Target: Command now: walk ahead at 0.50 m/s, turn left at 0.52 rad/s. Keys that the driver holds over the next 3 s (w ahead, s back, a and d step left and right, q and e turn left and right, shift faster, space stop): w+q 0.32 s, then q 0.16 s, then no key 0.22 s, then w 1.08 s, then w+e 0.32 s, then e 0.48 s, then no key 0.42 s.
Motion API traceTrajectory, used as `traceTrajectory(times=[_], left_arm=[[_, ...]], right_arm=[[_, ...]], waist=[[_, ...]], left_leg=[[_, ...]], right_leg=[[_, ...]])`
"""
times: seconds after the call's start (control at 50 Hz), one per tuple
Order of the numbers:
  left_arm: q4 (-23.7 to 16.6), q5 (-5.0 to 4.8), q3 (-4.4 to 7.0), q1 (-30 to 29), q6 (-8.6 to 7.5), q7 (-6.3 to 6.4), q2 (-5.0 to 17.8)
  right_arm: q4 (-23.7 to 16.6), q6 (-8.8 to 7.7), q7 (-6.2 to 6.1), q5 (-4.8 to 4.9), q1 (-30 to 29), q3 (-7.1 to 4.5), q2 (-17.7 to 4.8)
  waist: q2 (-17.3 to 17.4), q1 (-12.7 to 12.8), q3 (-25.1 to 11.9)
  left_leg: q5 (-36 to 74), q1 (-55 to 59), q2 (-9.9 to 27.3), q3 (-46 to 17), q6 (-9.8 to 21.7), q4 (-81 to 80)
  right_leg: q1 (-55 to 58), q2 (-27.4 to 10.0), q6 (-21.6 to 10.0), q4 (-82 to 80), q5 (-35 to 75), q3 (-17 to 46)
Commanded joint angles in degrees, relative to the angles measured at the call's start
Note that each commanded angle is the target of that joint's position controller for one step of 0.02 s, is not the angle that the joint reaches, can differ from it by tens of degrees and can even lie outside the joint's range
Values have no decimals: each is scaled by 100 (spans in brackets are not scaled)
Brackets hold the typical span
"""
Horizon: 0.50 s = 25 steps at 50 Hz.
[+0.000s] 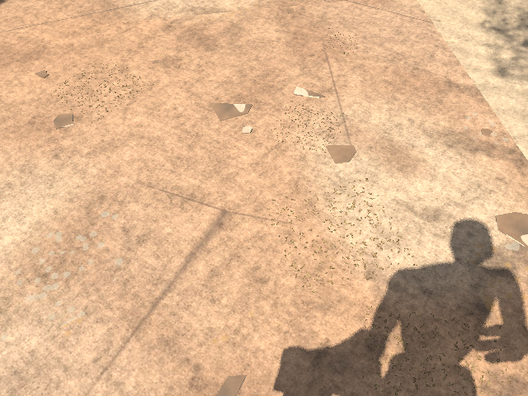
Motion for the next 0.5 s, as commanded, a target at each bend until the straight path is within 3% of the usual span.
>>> traceTrajectory(times=[0.02,0.12,0.16,0.18,0.2,0.22,0.24,0.26,0.28,0.3,0.32,0.34,0.38,0.42,0.46,0.5], left_arm=[[-376,-16,201,-501,-109,54,850],[-137,-152,295,-147,1,81,1125],[-73,-202,335,-100,77,85,1249],[-68,-224,362,-109,118,99,1352],[-70,-248,380,-133,170,113,1432],[-88,-264,347,-176,209,131,1380],[-167,-126,247,-45,185,155,1158],[-526,101,-31,471,44,86,304],[-564,-114,10,-86,-163,16,757],[-726,-320,82,-622,-255,-19,1032],[-725,-251,46,-701,-309,14,955],[-660,-89,74,-703,-307,71,973],[-619,16,134,-502,-152,90,1034],[-604,61,89,-441,-13,116,837],[-678,78,26,-677,56,137,661],[-716,55,-38,-965,77,104,536]], right_arm=[[-442,-41,107,-11,-191,64,24],[-822,-30,258,-12,-1015,85,-43],[-943,-15,297,-26,-1087,39,-155],[-962,2,300,-38,-952,-15,-255],[-891,21,288,-39,-519,-112,-416],[-659,42,240,-18,367,-282,-684],[-424,105,123,10,1332,-486,-1151],[-493,58,83,47,1063,-541,-1810],[-699,-35,119,5,1251,-401,-1369],[-602,-122,142,-43,1099,-305,-1032],[-614,-165,134,-26,802,-258,-894],[-708,-166,116,-66,333,-203,-732],[-881,-155,65,-191,-68,-157,-612],[-817,-156,-2,-167,-50,-198,-721],[-736,-102,-95,-120,41,-241,-842],[-669,4,-175,-51,101,-233,-797]], waist=[[-668,-136,190],[-582,97,430],[-641,22,382],[-742,-101,209],[-793,-377,-99],[-687,-871,-562],[-171,-1249,-1092],[1385,-462,-1525],[664,-931,-2240],[339,-992,-1405],[-18,-762,-914],[-162,-493,-544],[-39,-140,-429],[-147,-52,-429],[-96,-92,-425],[81,-207,-535]], left_leg=[[887,-137,169,-73,8,-853],[969,24,38,293,274,-1878],[479,222,-143,516,466,-2060],[162,574,-342,702,587,-2075],[-59,1223,-596,888,729,-2130],[201,2490,-881,976,930,-2443],[331,4268,-453,59,1229,-2519],[-715,5901,1033,-3312,2288,-3167],[-1499,6142,1381,-4540,2457,-3999],[-1113,5644,1233,-3734,2160,-4111],[-582,4827,982,-3042,1970,-4079],[510,3985,773,-2472,1817,-4053],[2527,3022,568,-1822,1777,-4086],[3705,2550,427,-1336,1795,-4039],[3955,2311,190,-1015,1652,-3950],[3633,2253,-57,-780,1388,-3809]], right_leg=[[-14,-1508,-888,-876,1491,533],[517,-1686,-683,-736,1601,7],[838,-1755,-573,-323,2560,-168],[940,-1744,-511,94,3572,-271],[932,-1678,-431,833,4488,-397],[536,-1477,-261,2006,4730,-590],[-824,-1249,18,3739,3194,-614],[-3366,-67,384,5763,-2072,-98],[-3912,-2,293,6344,-2291,1219],[-4360,-243,172,6259,-1722,1223],[-4186,-484,96,5788,-1218,1199],[-3775,-634,144,5321,-935,1191],[-2988,-715,267,4971,-806,1191],[-2735,-588,449,4533,-649,1037],[-2650,-388,563,3834,-96,947],[-2385,-204,584,2988,715,913]])
Next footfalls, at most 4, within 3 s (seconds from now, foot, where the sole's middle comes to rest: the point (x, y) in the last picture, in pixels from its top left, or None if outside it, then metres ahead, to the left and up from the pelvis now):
0.24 left None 0.28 0.16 -0.78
0.68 right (279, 381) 0.53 0.04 -0.78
1.06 left None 0.42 0.26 -0.78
1.50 right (243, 285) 0.81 0.15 -0.78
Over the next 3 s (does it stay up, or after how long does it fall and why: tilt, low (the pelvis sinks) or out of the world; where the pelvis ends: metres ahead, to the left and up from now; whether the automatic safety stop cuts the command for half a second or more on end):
stays up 1.13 0.40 -0.01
